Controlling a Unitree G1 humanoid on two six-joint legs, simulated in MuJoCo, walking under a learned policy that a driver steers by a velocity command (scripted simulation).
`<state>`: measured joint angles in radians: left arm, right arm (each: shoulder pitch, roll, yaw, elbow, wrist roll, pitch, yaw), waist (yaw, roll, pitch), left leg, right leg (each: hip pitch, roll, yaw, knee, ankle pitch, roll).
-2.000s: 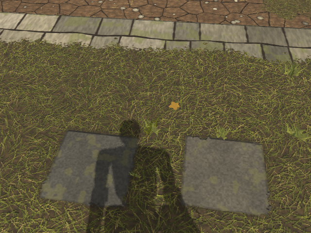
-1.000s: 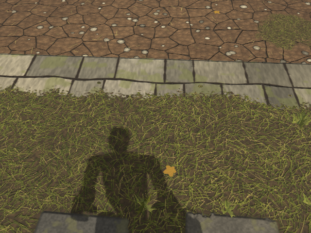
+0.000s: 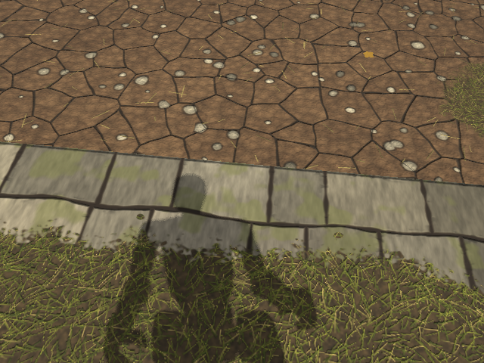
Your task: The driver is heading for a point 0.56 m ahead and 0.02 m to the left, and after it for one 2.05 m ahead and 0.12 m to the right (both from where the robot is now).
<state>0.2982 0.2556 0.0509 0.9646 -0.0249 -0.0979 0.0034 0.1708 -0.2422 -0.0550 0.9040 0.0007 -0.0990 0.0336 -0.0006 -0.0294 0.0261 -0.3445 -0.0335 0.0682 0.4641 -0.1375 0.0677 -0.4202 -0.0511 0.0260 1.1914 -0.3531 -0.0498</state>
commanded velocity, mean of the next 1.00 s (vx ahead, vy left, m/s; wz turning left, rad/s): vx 0.40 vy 0.00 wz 0.00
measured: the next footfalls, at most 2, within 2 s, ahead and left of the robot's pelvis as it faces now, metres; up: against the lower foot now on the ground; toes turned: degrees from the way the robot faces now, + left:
right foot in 0.44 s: +0.42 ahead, -0.15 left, +0.00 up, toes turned -2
left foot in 0.90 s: +0.63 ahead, +0.07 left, +0.00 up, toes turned +1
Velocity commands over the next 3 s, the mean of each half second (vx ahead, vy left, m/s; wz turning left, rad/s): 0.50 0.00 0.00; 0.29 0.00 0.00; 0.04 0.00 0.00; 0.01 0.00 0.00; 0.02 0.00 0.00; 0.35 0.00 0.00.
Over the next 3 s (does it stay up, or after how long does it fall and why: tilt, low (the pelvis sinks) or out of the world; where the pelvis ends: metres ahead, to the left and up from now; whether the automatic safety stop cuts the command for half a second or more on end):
stays up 0.72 -0.01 0.01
